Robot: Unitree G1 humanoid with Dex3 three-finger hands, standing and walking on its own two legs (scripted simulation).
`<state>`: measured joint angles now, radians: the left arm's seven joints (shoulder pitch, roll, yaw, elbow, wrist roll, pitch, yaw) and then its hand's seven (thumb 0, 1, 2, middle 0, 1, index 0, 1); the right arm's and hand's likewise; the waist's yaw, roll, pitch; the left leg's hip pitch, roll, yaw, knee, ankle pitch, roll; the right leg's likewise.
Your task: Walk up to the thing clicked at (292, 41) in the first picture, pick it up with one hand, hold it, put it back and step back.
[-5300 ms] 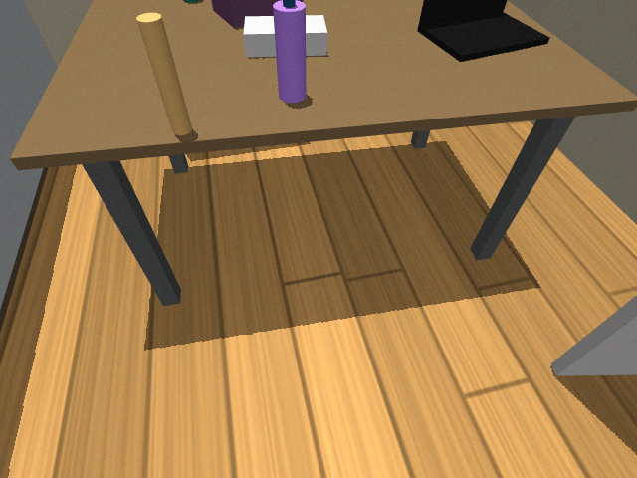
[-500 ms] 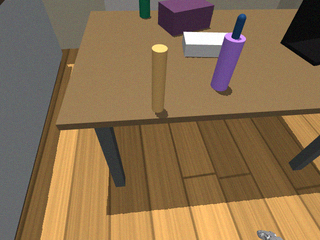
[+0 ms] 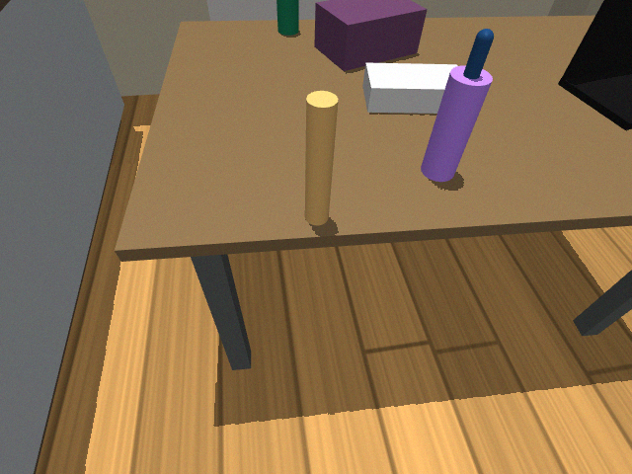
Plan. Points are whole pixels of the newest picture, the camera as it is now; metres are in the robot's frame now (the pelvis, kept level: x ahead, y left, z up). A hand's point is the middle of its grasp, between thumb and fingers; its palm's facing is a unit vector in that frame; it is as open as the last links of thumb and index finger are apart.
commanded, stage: stand
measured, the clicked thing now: (458, 111) +0.66 -0.26 +0.10
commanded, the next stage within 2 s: none
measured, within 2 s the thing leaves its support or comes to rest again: neither
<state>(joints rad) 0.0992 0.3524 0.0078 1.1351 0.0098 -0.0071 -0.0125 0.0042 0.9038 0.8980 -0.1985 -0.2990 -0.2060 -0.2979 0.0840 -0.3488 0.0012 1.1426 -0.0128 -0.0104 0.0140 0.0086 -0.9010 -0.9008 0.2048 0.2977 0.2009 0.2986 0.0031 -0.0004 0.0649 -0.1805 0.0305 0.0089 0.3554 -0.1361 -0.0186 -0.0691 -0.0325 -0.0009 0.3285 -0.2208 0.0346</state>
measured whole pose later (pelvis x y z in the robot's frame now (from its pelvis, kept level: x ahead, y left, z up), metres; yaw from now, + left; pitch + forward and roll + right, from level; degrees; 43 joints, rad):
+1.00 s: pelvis +0.01 +0.00 +0.00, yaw +0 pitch -2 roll +0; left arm 0.12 0.36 0.00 1.12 0.01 -0.01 -0.01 0.00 0.90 0.90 -0.20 -0.30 -0.21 -0.30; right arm 0.09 -0.35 0.00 1.14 -0.01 -0.01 0.01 0.01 -0.90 -0.90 0.20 0.30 0.20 0.30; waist 0.00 0.00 0.05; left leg -0.17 0.02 0.01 0.35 -0.14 -0.02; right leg -0.05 -0.04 -0.01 0.32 -0.23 0.04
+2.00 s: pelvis +0.02 +0.00 +0.00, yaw +0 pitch -2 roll +0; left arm 0.14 0.35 0.00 1.11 0.01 0.00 0.00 0.00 0.90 0.90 -0.20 -0.30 -0.21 -0.30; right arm 0.10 -0.35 0.00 1.13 -0.01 -0.01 0.01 0.01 -0.90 -0.90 0.20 0.30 0.20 0.30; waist 0.00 0.00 0.06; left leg -0.16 0.02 0.01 0.35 -0.15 -0.02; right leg -0.04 -0.04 0.00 0.31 -0.24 0.04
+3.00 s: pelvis +0.12 -0.13 -0.02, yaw +5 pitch -2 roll -1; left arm 0.34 0.36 0.05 0.90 0.02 -0.04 -0.02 0.01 0.90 0.90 -0.20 -0.30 -0.21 -0.30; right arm 0.24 -0.39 -0.05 0.91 -0.03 0.01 0.03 0.01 -0.90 -0.90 0.20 0.30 0.20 0.30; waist 0.06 0.03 0.12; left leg -0.39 0.03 -0.04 0.71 -0.30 0.01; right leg -0.15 -0.02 -0.13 0.56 -0.36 -0.03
